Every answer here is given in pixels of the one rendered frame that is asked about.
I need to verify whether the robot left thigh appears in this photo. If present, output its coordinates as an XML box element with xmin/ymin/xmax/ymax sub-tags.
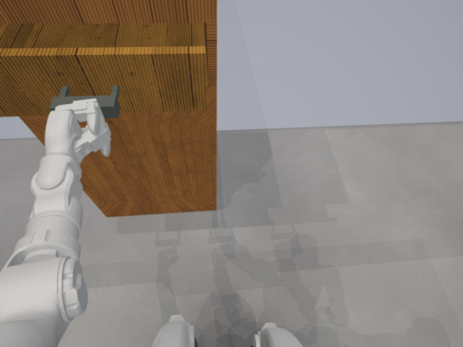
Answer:
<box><xmin>151</xmin><ymin>321</ymin><xmax>195</xmax><ymax>347</ymax></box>

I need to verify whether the drawer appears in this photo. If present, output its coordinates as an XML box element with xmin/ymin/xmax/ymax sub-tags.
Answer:
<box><xmin>0</xmin><ymin>23</ymin><xmax>208</xmax><ymax>117</ymax></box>

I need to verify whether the robot left forearm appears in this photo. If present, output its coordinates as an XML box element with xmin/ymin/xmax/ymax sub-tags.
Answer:
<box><xmin>0</xmin><ymin>154</ymin><xmax>82</xmax><ymax>274</ymax></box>

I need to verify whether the handle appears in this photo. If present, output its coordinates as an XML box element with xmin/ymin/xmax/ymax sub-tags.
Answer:
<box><xmin>49</xmin><ymin>85</ymin><xmax>121</xmax><ymax>118</ymax></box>

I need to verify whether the robot left upper arm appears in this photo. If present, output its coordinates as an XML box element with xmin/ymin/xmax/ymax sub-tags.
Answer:
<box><xmin>0</xmin><ymin>256</ymin><xmax>88</xmax><ymax>347</ymax></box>

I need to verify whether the robot left hand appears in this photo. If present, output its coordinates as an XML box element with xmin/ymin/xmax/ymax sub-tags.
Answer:
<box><xmin>45</xmin><ymin>98</ymin><xmax>111</xmax><ymax>166</ymax></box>

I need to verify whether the robot right shin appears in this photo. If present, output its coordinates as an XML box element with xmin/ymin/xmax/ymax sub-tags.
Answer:
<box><xmin>261</xmin><ymin>322</ymin><xmax>276</xmax><ymax>330</ymax></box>

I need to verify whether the cabinet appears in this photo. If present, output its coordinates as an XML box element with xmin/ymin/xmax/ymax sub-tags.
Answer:
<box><xmin>0</xmin><ymin>0</ymin><xmax>217</xmax><ymax>217</ymax></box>

